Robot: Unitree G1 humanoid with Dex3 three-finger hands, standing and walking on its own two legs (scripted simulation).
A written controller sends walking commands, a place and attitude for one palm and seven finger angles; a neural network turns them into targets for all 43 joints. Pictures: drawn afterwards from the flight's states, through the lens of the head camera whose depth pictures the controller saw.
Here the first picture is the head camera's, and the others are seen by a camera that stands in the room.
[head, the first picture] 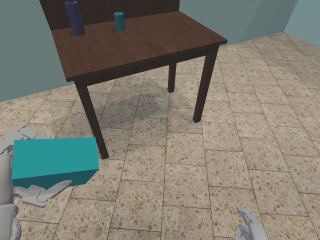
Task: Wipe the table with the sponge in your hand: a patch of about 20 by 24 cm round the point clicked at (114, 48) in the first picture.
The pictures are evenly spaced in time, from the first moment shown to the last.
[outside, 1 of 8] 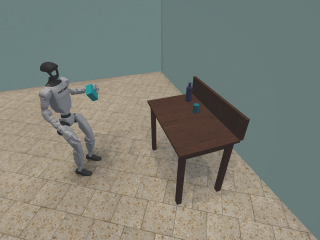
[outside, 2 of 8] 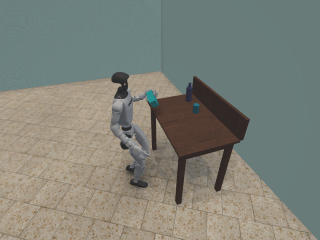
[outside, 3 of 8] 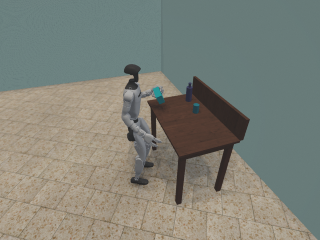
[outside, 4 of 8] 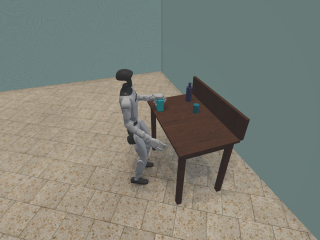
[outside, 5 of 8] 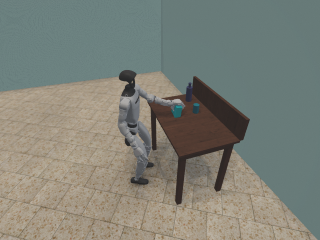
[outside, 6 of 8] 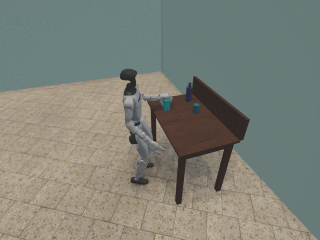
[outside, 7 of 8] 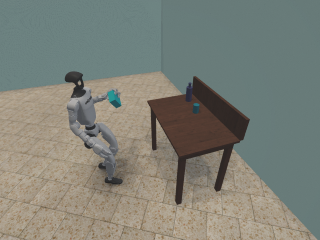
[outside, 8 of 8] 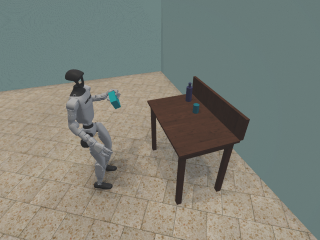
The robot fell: no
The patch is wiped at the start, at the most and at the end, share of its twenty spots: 0.00 1.00 1.00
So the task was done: yes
